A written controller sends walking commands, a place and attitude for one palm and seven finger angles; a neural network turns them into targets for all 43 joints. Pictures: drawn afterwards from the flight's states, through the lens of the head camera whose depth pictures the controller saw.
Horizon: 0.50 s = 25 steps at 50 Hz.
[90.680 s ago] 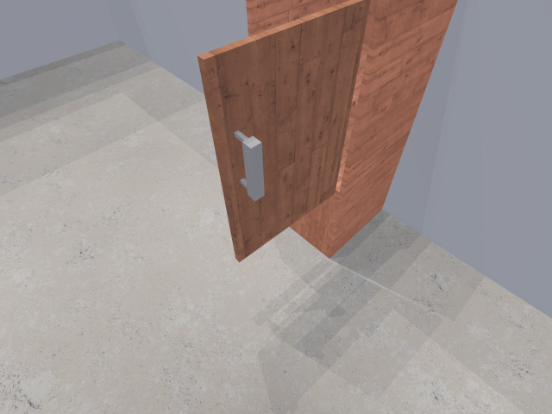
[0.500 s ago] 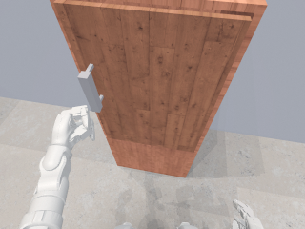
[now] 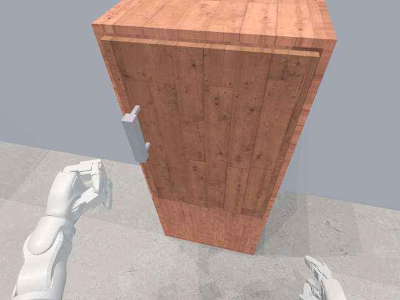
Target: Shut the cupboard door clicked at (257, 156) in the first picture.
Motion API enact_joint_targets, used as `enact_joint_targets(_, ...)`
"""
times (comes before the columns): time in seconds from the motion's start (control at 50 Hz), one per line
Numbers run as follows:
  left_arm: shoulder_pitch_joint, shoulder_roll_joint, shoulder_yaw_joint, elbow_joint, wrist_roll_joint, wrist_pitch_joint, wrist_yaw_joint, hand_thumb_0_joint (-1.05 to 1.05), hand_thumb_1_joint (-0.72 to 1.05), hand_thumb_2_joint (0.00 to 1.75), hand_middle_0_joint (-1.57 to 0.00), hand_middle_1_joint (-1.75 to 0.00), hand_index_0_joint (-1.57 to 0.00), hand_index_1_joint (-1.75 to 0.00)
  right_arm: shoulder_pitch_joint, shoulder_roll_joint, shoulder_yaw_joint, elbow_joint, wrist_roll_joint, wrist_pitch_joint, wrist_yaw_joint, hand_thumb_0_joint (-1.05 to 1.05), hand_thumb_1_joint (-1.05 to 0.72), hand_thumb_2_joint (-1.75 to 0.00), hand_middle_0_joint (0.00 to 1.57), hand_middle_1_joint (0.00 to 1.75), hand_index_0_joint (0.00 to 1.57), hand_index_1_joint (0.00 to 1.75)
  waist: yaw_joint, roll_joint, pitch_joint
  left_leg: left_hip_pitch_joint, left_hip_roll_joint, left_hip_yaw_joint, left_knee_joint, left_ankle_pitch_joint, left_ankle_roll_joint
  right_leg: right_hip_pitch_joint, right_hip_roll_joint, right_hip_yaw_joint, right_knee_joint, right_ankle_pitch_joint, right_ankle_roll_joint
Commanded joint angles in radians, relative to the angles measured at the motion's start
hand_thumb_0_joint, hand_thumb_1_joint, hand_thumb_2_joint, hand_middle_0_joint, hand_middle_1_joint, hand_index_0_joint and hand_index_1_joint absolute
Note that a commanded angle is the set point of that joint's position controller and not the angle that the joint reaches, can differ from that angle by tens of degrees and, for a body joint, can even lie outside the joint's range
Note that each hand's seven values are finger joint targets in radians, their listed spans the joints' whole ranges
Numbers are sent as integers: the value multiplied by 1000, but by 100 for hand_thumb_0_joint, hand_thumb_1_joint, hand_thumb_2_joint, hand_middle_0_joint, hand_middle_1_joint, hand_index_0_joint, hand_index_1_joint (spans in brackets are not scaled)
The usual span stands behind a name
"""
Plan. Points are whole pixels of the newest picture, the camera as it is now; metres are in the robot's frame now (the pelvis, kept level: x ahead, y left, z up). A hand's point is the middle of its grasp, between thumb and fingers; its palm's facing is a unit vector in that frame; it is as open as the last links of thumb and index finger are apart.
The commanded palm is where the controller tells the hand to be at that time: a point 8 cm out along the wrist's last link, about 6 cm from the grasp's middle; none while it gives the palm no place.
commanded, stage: draw the hand back to the body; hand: left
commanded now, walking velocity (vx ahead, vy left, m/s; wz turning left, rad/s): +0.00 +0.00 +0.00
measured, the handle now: (139, 134) +0.49 +0.20 +0.05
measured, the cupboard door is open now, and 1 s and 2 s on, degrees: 0 0 0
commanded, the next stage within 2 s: step back with the hand held close in 1.16 s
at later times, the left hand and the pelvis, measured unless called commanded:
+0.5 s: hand (48, 203) +0.22 +0.25 +0.16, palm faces +0.38 -0.86 -0.34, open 4.0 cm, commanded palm +0.18 +0.29 +0.17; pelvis +0.00 +0.01 +0.03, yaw -1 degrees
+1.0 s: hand (12, 209) +0.20 +0.27 +0.18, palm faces +0.47 -0.78 -0.41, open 7.2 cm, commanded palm +0.15 +0.31 +0.21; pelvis +0.01 +0.01 +0.03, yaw -1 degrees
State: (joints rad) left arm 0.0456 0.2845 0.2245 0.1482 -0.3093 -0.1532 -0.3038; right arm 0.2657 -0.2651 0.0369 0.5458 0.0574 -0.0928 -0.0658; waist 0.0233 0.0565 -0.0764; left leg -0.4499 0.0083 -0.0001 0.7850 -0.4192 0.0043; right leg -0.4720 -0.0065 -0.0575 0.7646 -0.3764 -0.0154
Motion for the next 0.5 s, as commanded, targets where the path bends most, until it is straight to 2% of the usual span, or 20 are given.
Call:
enact_joint_targets(0.0,-244,192,65,-286,-25,-39,-17,0,90,90,-124,-144,-124,-144,-102,-115,-41,-153,6,-90,-27,0,-90,-90,20,30,20,30,-32,-22,-161,60,-19,-10,-124,220,18,155,10,37,-134,251,3)
enact_joint_targets(0.06,-211,219,107,-304,-28,-16,-12,0,90,90,-116,-135,-116,-135,-119,-111,-33,-155,5,-104,-34,0,-90,-90,20,30,20,30,-13,-27,-158,64,-21,-16,-151,190,16,172,7,36,-153,194,2)
enact_joint_targets(0.08,-264,296,108,-386,122,-18,150,0,90,90,-113,-132,-113,-132,-151,-81,-46,-137,-14,-89,-48,0,-90,-90,20,30,20,30,8,-7,-113,68,-20,-1,-189,193,20,177,-21,81,-230,165,-3)
enact_joint_targets(0.1,-169,235,90,-375,138,-1,231,0,90,90,-111,-129,-111,-129,-146,-74,-42,-129,-21,-85,-53,0,-90,-90,20,30,20,30,-1,-50,-79,69,-16,-5,-211,160,18,183,-25,74,-258,103,1)
enact_joint_targets(0.12,-101,178,53,-374,146,17,266,0,90,90,-108,-126,-108,-126,-157,-74,-38,-135,-22,-80,-53,0,-90,-90,20,30,20,30,-3,-46,-42,69,-15,-2,-223,137,17,170,-28,74,-268,75,6)
enact_joint_targets(0.18,11,195,71,-435,190,32,347,0,90,90,-100,-117,-100,-117,-164,-69,-35,-128,-25,-58,-52,0,-90,-90,20,30,20,30,9,-23,-61,126,-8,4,-266,164,18,239,-22,55,-285,101,2)
enact_joint_targets(0.2,44,207,81,-449,198,33,364,0,90,90,-97,-114,-97,-114,-167,-75,-37,-123,-28,-56,-51,0,-90,-90,20,30,20,30,14,-45,-77,139,-5,5,-279,189,20,273,-20,54,-291,134,1)
enact_joint_targets(0.24,38,202,71,-514,215,29,387,0,90,90,-92,-108,-92,-108,-181,-68,-35,-125,-28,-52,-50,0,-90,-90,20,30,20,30,11,-14,-83,178,-1,12,-305,199,17,287,-17,51,-302,142,3)
enact_joint_targets(0.28,21,202,66,-543,230,26,409,0,90,90,-86,-102,-86,-102,-187,-68,-31,-115,-32,-55,-48,0,-90,-90,20,30,20,30,6,20,-45,196,1,5,-341,176,13,284,-10,41,-323,119,2)
enact_joint_targets(0.3,30,219,81,-539,235,27,419,0,90,90,-83,-99,-83,-99,-190,-74,-34,-107,-35,-58,-50,0,-90,-90,20,30,20,30,7,-9,-29,201,2,7,-349,174,17,291,-10,44,-340,117,3)
enact_joint_targets(0.4,76,218,99,-580,253,23,437,0,90,90,-69,-84,-69,-84,-200,-74,-35,-86,-39,-71,-47,0,-90,-90,20,30,20,30,16,4,-4,253,6,3,-391,234,17,324,1,30,-365,173,1)
enact_joint_targets(0.42,97,199,90,-593,253,22,436,0,90,90,-67,-81,-67,-81,-196,-68,-33,-86,-40,-73,-44,0,-90,-90,20,30,20,30,17,23,-7,263,6,7,-400,254,15,341,-4,28,-359,191,0)
enact_joint_targets(0.44,109,210,103,-612,256,20,439,0,90,90,-64,-78,-64,-78,-195,-68,-33,-84,-41,-74,-41,0,-90,-90,20,30,20,30,21,17,-13,268,8,3,-407,274,12,352,-1,24,-357,207,-1)
enact_joint_targets(0.46,140,194,97,-604,255,22,437,0,90,90,-61,-75,-61,-75,-198,-65,-33,-82,-43,-74,-37,0,-90,-90,20,30,20,30,23,17,7,268,9,3,-413,283,11,352,0,23,-362,214,-1)
enact_joint_targets(0.48,152,206,115,-615,255,21,438,0,90,90,-58,-72,-58,-72,-196,-68,-35,-79,-44,-75,-34,0,-90,-90,20,30,20,30,26,-8,-2,271,8,3,-417,298,11,367,0,21,-364,228,0)
